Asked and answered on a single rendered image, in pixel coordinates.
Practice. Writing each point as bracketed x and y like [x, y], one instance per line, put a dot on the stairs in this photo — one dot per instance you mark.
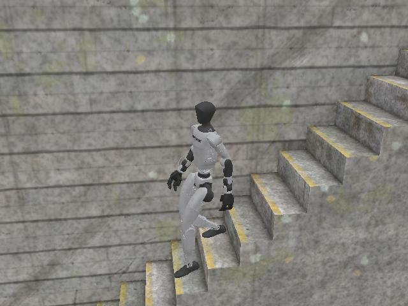
[329, 228]

